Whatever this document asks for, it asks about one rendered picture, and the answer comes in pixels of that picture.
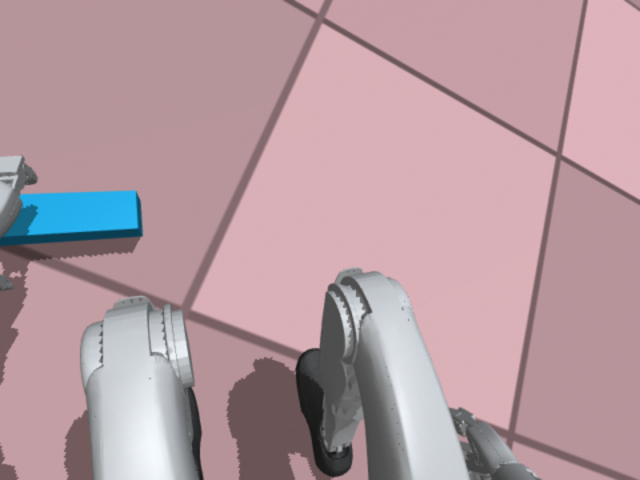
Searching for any carton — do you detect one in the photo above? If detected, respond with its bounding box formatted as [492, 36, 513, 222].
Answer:
[0, 190, 143, 246]

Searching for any left robot hand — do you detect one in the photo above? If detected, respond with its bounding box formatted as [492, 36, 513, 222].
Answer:
[0, 156, 38, 291]

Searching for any right robot arm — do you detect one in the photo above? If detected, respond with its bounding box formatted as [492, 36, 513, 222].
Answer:
[491, 463, 542, 480]

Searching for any right robot foot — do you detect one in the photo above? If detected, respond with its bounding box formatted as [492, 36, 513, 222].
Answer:
[296, 348, 353, 477]

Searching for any left robot foot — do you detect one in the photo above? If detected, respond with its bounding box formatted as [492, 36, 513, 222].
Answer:
[187, 387, 204, 480]

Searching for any right robot hand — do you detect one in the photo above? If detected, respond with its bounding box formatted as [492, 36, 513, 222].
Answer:
[449, 407, 519, 480]

